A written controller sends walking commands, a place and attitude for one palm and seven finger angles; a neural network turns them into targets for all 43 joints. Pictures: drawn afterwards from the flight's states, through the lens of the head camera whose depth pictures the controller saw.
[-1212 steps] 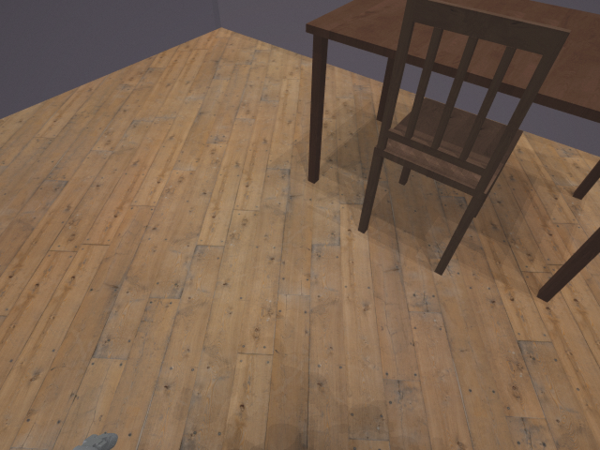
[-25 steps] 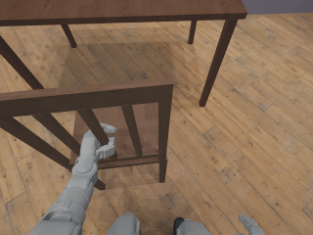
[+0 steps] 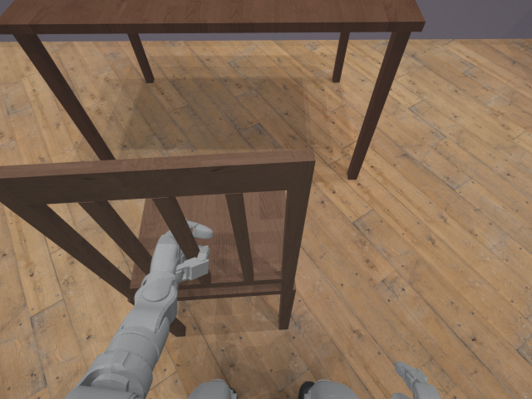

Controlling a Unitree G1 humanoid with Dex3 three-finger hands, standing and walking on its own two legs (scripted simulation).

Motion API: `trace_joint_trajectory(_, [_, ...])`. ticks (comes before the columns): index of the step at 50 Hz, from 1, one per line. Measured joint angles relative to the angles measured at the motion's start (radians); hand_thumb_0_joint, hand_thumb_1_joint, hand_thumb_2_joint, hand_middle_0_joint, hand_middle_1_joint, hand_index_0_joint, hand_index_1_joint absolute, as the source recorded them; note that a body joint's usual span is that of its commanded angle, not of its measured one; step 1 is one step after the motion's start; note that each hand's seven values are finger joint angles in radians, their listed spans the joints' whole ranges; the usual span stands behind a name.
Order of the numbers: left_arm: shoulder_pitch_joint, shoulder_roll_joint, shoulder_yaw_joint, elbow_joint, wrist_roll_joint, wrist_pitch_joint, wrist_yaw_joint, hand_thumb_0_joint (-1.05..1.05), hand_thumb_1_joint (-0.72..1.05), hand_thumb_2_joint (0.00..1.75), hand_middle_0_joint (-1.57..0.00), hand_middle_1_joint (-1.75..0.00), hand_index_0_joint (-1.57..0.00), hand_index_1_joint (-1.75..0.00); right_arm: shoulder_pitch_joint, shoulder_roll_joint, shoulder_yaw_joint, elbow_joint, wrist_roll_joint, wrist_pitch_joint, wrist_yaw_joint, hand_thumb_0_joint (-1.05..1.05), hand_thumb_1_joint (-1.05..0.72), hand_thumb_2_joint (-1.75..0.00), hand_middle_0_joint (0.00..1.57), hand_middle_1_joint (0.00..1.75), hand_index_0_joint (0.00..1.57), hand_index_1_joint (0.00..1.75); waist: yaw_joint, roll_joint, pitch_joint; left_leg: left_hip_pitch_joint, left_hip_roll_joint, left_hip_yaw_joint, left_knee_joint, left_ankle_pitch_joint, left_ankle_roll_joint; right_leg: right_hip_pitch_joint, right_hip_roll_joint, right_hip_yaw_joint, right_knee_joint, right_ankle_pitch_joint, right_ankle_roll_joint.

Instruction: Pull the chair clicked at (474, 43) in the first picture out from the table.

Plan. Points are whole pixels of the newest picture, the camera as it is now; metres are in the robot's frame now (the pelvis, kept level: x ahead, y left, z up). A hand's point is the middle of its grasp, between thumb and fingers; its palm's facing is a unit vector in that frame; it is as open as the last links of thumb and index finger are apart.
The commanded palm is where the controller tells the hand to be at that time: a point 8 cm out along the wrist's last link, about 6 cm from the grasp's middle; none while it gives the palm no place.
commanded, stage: stop walking, hand still on the chair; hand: left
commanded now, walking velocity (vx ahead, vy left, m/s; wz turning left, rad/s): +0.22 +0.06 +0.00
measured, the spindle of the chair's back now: (189, 246) +0.35 +0.14 -0.05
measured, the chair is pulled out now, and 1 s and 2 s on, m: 0.55 0.59 0.59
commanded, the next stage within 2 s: open the thumb and straighten the fingers in 0.84 s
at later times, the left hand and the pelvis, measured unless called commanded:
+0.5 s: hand (199, 283) +0.29 +0.12 -0.06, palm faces -0.04 -0.99 -0.14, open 5.3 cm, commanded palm +0.28 +0.17 -0.05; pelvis +0.02 +0.01 +0.01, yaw -2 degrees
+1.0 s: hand (199, 282) +0.30 +0.12 -0.06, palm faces -0.02 -0.99 -0.13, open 5.4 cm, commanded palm +0.27 +0.18 -0.04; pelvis +0.04 +0.00 +0.01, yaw -1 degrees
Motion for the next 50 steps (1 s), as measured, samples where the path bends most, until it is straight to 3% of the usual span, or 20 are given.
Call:
trace_joint_trajectory(2, [0.02,-0.009,-0.005,-0.012,0.001,0.011,0.007,0.05,0.69,0.82,-0.3,-1.2,-0.49,-1.45,0.012,-0.016,0.001,0.004,-0.002,-0.004,-0.008,0.01,-0.9,-0.89,0.21,0.3,0.2,0.3,-0.001,-0.007,-0.006,0.013,-0.01,0.007,-0.021,0.056,0.003,0.0,-0.01,0.007,0.012,-0.002,0.007])
trace_joint_trajectory(10, [0.123,-0.031,-0.05,-0.037,0.021,0.021,0.011,0.05,0.69,0.81,-0.29,-1.22,-0.49,-1.45,0.068,-0.055,-0.016,0.031,-0.012,-0.015,-0.024,0.01,-0.9,-0.9,0.2,0.3,0.2,0.3,0.007,-0.021,-0.059,0.066,-0.022,0.026,-0.059,0.058,0.018,0.045,-0.024,0.021,-0.018,-0.016,0.022])
trace_joint_trajectory(23, [0.234,-0.028,-0.077,-0.12,0.025,0.02,0.011,0.06,0.69,0.81,-0.28,-1.22,-0.49,-1.45,0.036,0.005,0.01,0.031,-0.018,-0.064,-0.007,0.01,-0.9,-0.9,0.2,0.3,0.2,0.3,0.033,-0.029,-0.083,0.13,-0.016,0.047,-0.119,0.056,0.006,0.096,-0.018,0.038,-0.073,0.009,0.024])
trace_joint_trajectory(30, [0.264,-0.024,-0.068,-0.164,0.017,0.025,0.009,0.06,0.69,0.83,-0.29,-1.22,-0.49,-1.45,-0.008,-0.001,0.011,0.01,-0.017,-0.063,-0.007,0.01,-0.9,-0.9,0.21,0.3,0.2,0.3,0.041,-0.021,-0.075,0.137,-0.005,0.044,-0.129,0.053,-0.007,0.1,-0.008,0.034,-0.075,0.002,0.012])
trace_joint_trajectory(47, [0.302,-0.02,-0.076,-0.191,0.019,0.036,0.008,0.07,0.69,0.83,-0.29,-1.22,-0.49,-1.45,-0.001,-0.045,-0.014,-0.003,-0.009,-0.011,-0.022,0.01,-0.91,-0.9,0.2,0.3,0.2,0.3,0.034,-0.025,-0.089,0.157,-0.006,0.032,-0.139,0.045,-0.009,0.123,-0.009,0.021,-0.082,-0.013,0.009])
trace_joint_trajectory(50, [0.326,-0.016,-0.075,-0.214,0.005,0.044,0.008,0.06,0.68,0.82,-0.28,-1.23,-0.49,-1.45,0.011,-0.04,-0.008,-0.005,0.011,-0.01,-0.003,0.01,-0.91,-0.9,0.2,0.3,0.2,0.3,0.01,-0.032,-0.126,0.119,-0.015,0.025,-0.123,0.041,-0.005,0.086,-0.02,0.014,-0.058,-0.024,0.013])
